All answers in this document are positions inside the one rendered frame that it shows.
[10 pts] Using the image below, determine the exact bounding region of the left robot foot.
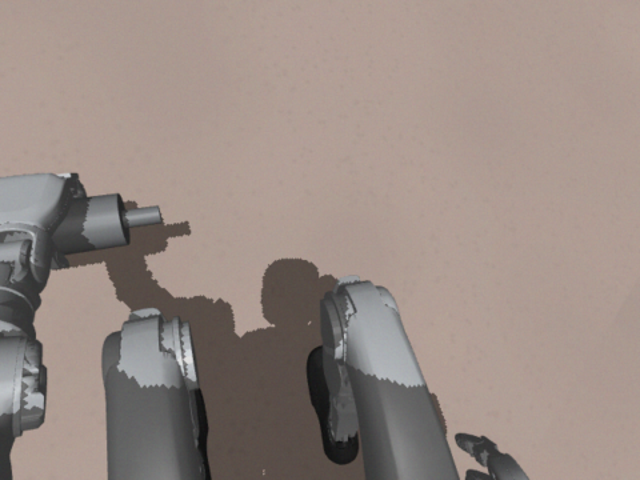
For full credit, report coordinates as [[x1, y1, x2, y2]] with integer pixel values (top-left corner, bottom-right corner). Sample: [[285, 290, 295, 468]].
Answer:
[[194, 387, 212, 480]]

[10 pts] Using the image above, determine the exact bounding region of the right robot foot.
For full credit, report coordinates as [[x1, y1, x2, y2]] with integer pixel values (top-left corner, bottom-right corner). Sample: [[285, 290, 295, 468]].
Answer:
[[307, 345, 359, 465]]

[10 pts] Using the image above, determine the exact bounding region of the bottle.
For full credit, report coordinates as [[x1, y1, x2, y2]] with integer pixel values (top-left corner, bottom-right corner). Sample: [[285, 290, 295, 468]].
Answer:
[[51, 193, 162, 255]]

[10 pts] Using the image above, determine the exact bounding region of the left robot hand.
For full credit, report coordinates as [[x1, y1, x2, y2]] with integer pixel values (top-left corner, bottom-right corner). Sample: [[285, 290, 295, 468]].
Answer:
[[0, 173, 87, 269]]

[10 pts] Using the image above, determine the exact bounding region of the right robot hand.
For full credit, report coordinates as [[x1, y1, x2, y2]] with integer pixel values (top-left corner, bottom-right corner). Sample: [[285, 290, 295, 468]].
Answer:
[[455, 433, 530, 480]]

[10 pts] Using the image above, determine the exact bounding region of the left robot arm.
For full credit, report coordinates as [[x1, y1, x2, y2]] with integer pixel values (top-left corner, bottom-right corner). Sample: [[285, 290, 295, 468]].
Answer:
[[0, 223, 54, 480]]

